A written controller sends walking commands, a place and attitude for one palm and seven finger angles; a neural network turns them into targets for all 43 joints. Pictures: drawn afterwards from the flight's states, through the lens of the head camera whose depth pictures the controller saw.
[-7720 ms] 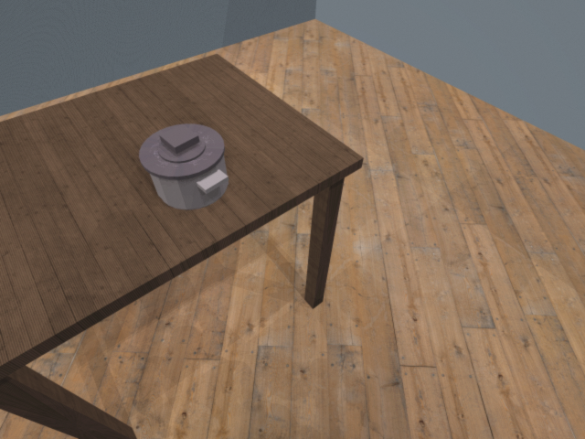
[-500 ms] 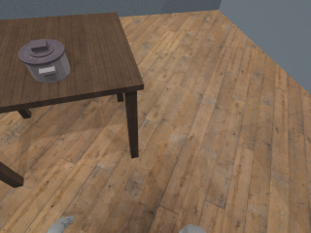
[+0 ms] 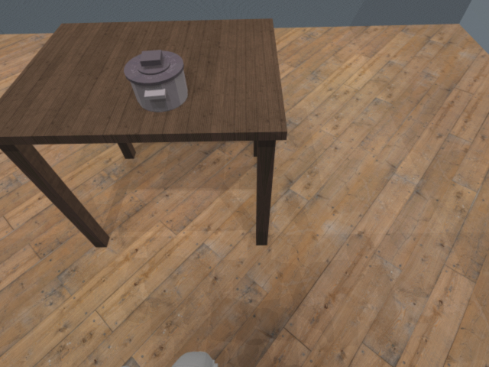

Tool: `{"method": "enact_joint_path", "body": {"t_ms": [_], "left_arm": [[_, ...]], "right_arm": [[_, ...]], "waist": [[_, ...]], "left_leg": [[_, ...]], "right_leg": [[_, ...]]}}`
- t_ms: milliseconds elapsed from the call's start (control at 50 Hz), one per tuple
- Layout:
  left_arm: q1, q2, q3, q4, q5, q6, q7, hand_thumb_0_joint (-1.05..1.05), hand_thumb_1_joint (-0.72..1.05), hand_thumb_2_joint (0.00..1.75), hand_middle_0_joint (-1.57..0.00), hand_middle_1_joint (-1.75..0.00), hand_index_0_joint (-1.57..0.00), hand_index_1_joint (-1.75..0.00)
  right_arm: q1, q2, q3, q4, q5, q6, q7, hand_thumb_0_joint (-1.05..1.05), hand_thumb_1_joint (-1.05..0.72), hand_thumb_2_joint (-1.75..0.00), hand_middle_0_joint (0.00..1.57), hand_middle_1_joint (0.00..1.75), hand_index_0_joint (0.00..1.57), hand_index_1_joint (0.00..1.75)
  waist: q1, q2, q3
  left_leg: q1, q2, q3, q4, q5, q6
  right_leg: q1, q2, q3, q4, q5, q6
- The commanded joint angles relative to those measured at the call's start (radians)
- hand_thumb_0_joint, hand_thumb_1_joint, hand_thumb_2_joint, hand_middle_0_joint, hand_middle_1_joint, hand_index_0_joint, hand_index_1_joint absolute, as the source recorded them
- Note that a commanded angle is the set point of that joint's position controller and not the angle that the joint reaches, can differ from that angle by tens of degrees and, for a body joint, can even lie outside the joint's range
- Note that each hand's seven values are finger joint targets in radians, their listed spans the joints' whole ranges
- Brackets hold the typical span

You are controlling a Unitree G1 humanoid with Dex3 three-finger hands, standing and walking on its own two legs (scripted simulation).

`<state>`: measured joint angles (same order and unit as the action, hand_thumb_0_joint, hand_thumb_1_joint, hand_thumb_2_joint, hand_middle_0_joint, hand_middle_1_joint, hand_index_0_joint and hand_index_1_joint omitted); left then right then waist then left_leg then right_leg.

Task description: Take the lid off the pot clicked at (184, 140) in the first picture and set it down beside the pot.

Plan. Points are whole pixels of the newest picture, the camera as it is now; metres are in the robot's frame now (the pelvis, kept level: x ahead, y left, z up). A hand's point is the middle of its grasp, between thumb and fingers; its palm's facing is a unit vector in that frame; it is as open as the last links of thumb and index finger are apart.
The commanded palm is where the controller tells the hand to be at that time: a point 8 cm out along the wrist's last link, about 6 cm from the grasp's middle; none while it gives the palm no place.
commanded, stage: turn to face it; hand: left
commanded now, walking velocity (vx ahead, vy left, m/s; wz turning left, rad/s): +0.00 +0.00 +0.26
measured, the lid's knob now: (151, 58) +0.81 +0.28 +0.06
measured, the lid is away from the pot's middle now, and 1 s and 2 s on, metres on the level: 0.00 0.00 0.00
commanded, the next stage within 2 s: take the last steps up to it in 0.02 s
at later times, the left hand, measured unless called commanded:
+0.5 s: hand out of the picture +0.09 +0.25 -0.16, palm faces +0.12 -0.96 -0.24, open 7.4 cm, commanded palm none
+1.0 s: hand out of the picture +0.09 +0.25 -0.18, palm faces +0.29 -0.94 -0.16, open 7.4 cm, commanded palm none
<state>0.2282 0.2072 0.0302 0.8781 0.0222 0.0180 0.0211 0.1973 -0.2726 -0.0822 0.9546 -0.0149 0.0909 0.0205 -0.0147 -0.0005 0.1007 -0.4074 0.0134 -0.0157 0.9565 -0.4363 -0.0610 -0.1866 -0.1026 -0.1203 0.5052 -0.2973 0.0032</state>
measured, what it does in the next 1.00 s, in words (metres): walks ahead: left foot, then right foot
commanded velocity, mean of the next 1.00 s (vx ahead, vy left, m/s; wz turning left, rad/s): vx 0.25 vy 0.05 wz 0.10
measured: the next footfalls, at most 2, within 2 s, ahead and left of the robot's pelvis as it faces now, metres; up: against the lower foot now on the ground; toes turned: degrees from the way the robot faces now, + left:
left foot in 0.12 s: +0.02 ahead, +0.14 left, +0.00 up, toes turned +5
right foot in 0.54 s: +0.16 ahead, -0.06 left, +0.00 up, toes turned +1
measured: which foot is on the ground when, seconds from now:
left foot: up 0.00-0.10, down 0.12-0.56, up 0.58-0.98, down 1.00-1.00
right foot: down 0.00-0.12, up 0.14-0.52, down 0.54-1.00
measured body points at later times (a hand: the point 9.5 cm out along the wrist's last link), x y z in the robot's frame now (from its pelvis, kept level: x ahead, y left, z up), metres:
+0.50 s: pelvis +0.05 +0.04 +0.00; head +0.06 +0.03 +0.45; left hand +0.09 +0.30 -0.14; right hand +0.09 -0.19 -0.16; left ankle -0.02 +0.14 -0.74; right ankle +0.10 -0.07 -0.72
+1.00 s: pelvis +0.20 +0.11 -0.02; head +0.23 +0.13 +0.43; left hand +0.08 +0.30 -0.17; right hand +0.32 -0.11 -0.16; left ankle +0.25 +0.24 -0.74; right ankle +0.12 -0.06 -0.74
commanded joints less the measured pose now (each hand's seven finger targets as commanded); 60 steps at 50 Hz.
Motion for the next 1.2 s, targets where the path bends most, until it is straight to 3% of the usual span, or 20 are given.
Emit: {"method": "enact_joint_path", "body": {"t_ms": [0,60,80,100,120,200,400,480,500,540,560,620,700,860,940,960,980,1000,1100,1180], "left_arm": [[0.06,0.247,0.07,-0.038,0.009,-0.017,0.013,0.0,0.9,0.9,-0.2,-0.3,-0.2,-0.3],[0.028,0.234,0.068,-0.023,-0.007,-0.009,0.011,0.0,0.9,0.9,-0.2,-0.3,-0.2,-0.3],[0.041,0.192,0.061,-0.035,-0.016,-0.005,0.008,0.0,0.9,0.9,-0.2,-0.3,-0.2,-0.3],[0.044,0.115,0.037,-0.057,-0.019,-0.003,0.002,0.0,0.9,0.9,-0.2,-0.3,-0.2,-0.3],[0.001,0.126,0.033,-0.057,-0.013,0.007,0.008,0.0,0.9,0.9,-0.2,-0.3,-0.2,-0.3],[-0.031,0.138,0.041,-0.005,0.0,0.004,-0.02,0.0,0.9,0.9,-0.2,-0.3,-0.2,-0.3],[-0.092,0.079,0.022,-0.017,0.002,-0.025,-0.041,0.0,0.9,0.9,-0.2,-0.3,-0.2,-0.3],[0.039,0.073,0.032,0.031,0.004,-0.041,-0.04,0.0,0.9,0.9,-0.2,-0.3,-0.2,-0.3],[0.124,0.099,0.041,0.06,0.005,-0.052,-0.034,0.0,0.9,0.9,-0.2,-0.3,-0.2,-0.3],[0.322,0.253,0.077,0.108,0.006,-0.066,-0.016,0.0,0.9,0.9,-0.2,-0.3,-0.2,-0.3],[0.308,0.24,0.076,0.102,-0.005,-0.062,-0.006,0.0,0.9,0.9,-0.2,-0.3,-0.2,-0.3],[0.119,0.127,0.05,0.067,-0.002,-0.076,0.0,0.0,0.9,0.9,-0.2,-0.3,-0.2,-0.3],[0.117,0.091,0.04,0.089,-0.002,-0.096,-0.003,0.0,0.9,0.9,-0.2,-0.3,-0.2,-0.3],[0.216,0.122,0.047,0.173,0.007,-0.098,-0.004,0.0,0.9,0.9,-0.2,-0.3,-0.2,-0.3],[0.194,0.104,0.049,0.187,0.0,-0.083,-0.002,0.0,0.9,0.9,-0.2,-0.3,-0.2,-0.3],[0.224,0.065,0.04,0.179,-0.004,-0.077,-0.007,0.0,0.9,0.9,-0.2,-0.3,-0.2,-0.3],[0.241,0.01,0.03,0.162,-0.015,-0.076,-0.01,0.0,0.9,0.9,-0.2,-0.3,-0.2,-0.3],[0.176,0.02,0.029,0.134,-0.009,-0.073,-0.004,0.0,0.9,0.9,-0.2,-0.3,-0.2,-0.3],[0.119,-0.004,0.027,0.152,-0.003,-0.055,-0.014,0.0,0.9,0.9,-0.2,-0.3,-0.2,-0.3],[0.114,-0.023,0.022,0.133,-0.003,-0.026,-0.013,0.0,0.9,0.9,-0.2,-0.3,-0.2,-0.3]], "right_arm": [[-0.067,-0.03,0.012,-0.09,0.012,-0.053,-0.005,0.0,-0.9,-0.9,0.2,0.3,0.2,0.3],[0.032,-0.052,0.011,-0.053,0.011,-0.068,-0.011,0.0,-0.9,-0.9,0.2,0.3,0.2,0.3],[0.072,-0.122,-0.002,-0.048,0.003,-0.081,-0.016,0.0,-0.9,-0.9,0.2,0.3,0.2,0.3],[0.108,-0.211,-0.023,-0.047,-0.002,-0.085,-0.023,0.0,-0.9,-0.9,0.2,0.3,0.2,0.3],[0.124,-0.22,-0.018,-0.035,-0.001,-0.071,-0.027,0.0,-0.9,-0.9,0.2,0.3,0.2,0.3],[0.027,-0.12,0.016,-0.045,-0.007,-0.09,-0.043,0.0,-0.9,-0.9,0.2,0.3,0.2,0.3],[0.131,-0.104,0.015,0.007,-0.008,-0.125,-0.039,0.0,-0.9,-0.9,0.2,0.3,0.2,0.3],[0.105,-0.073,0.022,0.029,-0.004,-0.126,-0.04,0.0,-0.9,-0.9,0.2,0.3,0.2,0.3],[0.099,-0.048,0.027,0.032,0.0,-0.13,-0.039,0.0,-0.9,-0.9,0.2,0.3,0.2,0.3],[0.073,0.008,0.032,-0.021,0.003,-0.135,-0.025,0.0,-0.9,-0.9,0.2,0.3,0.2,0.3],[0.052,-0.043,0.017,-0.024,-0.006,-0.126,-0.021,0.0,-0.9,-0.9,0.2,0.3,0.2,0.3],[0.076,-0.004,0.014,0.02,-0.014,-0.112,-0.002,0.0,-0.9,-0.9,0.2,0.3,0.2,0.3],[0.122,0.055,0.02,0.048,-0.01,-0.096,0.009,0.0,-0.9,-0.9,0.2,0.3,0.2,0.3],[-0.036,0.077,0.028,-0.007,-0.002,-0.125,0.021,0.0,-0.9,-0.9,0.2,0.3,0.2,0.3],[0.132,0.023,0.019,0.052,-0.009,-0.148,0.002,0.0,-0.9,-0.9,0.2,0.3,0.2,0.3],[0.249,-0.06,-0.003,0.079,-0.015,-0.153,-0.01,0.0,-0.9,-0.9,0.2,0.3,0.2,0.3],[0.338,-0.163,-0.026,0.094,-0.018,-0.153,-0.023,0.0,-0.9,-0.9,0.2,0.3,0.2,0.3],[0.364,-0.165,-0.018,0.102,-0.012,-0.138,-0.033,0.0,-0.9,-0.9,0.2,0.3,0.2,0.3],[0.137,-0.004,0.035,0.063,-0.008,-0.166,-0.048,0.0,-0.9,-0.9,0.2,0.3,0.2,0.3],[0.094,0.01,0.041,0.051,-0.007,-0.165,-0.053,0.0,-0.9,-0.9,0.2,0.3,0.2,0.3]], "waist": [[0.055,-0.221,-0.13],[-0.006,-0.18,-0.175],[-0.029,-0.005,-0.226],[-0.042,0.287,-0.23],[-0.057,0.234,-0.222],[-0.013,0.228,-0.078],[-0.026,0.114,-0.015],[0.047,0.057,-0.024],[0.084,-0.008,-0.049],[0.155,-0.341,-0.094],[0.136,-0.209,-0.03],[0.039,-0.127,0.059],[0.003,-0.124,0.02],[0.06,-0.146,0.009],[-0.026,-0.079,-0.08],[-0.067,0.06,-0.161],[-0.086,0.311,-0.245],[-0.097,0.273,-0.236],[0.006,0.114,-0.096],[0.035,0.084,-0.06]], "left_leg": [[0.035,-0.034,0.076,-0.231,-0.025,0.006],[0.261,-0.032,0.079,-0.54,0.246,0.027],[0.433,0.094,-0.036,-0.604,0.432,0.067],[0.532,0.348,-0.347,-0.6,0.869,0.188],[0.443,0.371,-0.315,-0.58,0.895,0.27],[0.34,0.23,-0.227,-0.673,0.41,0.245],[0.296,0.207,-0.252,-0.745,0.148,0.274],[0.122,0.145,-0.195,-0.625,0.074,0.223],[0.039,0.081,-0.142,-0.497,0.049,0.183],[-0.28,-0.066,0.029,0.008,-0.174,0.105],[-0.298,-0.009,-0.032,0.145,-0.135,0.103],[-0.233,0.076,-0.036,0.197,0.088,0.086],[-0.143,0.085,0.038,0.069,0.227,0.042],[-0.066,0.066,0.116,-0.276,0.248,0.038],[0.265,0.01,0.152,-0.488,0.272,0.064],[0.455,0.122,0.027,-0.492,0.308,0.093],[0.606,0.358,-0.289,-0.576,0.439,0.181],[0.584,0.407,-0.337,-0.639,0.501,0.233],[0.285,0.302,-0.061,-0.671,0.725,0.222],[0.195,0.272,0.004,-0.711,0.7,0.234]], "right_leg": [[0.135,-0.215,0.142,-0.068,0.618,-0.142],[0.056,-0.173,0.071,0.067,0.543,-0.053],[-0.081,-0.12,0.017,0.224,0.357,-0.002],[-0.341,0.007,-0.006,0.4,-0.253,0.06],[-0.309,0.004,0.08,0.486,-0.364,0.046],[-0.398,-0.004,0.101,0.618,-0.163,0.039],[-0.299,0.016,0.047,0.245,-0.107,0.041],[0.002,0.062,0.014,0.027,0.019,0.031],[0.15,0.034,0.062,-0.051,0.017,0.017],[0.346,-0.372,0.64,-0.324,-0.249,-0.155],[0.235,-0.403,0.673,-0.387,-0.397,-0.195],[-0.025,-0.3,0.442,-0.395,-0.341,-0.149],[-0.051,-0.193,0.162,-0.383,-0.013,-0.107],[0.054,-0.204,0.097,-0.289,0.229,-0.113],[0.011,-0.138,0.03,0.005,0.379,-0.07],[-0.118,-0.069,-0.024,0.219,0.215,-0.034],[-0.326,0.058,-0.064,0.484,-0.251,0.006],[-0.39,0.061,0.039,0.64,-0.33,-0.013],[-0.337,-0.031,0.093,0.663,-0.113,0.007],[-0.265,-0.016,0.082,0.456,-0.05,0.015]]}}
